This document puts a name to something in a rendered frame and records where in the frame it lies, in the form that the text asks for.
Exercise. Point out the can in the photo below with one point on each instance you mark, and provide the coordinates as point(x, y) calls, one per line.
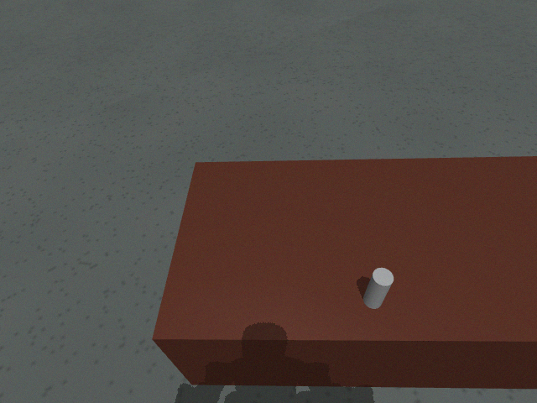
point(378, 287)

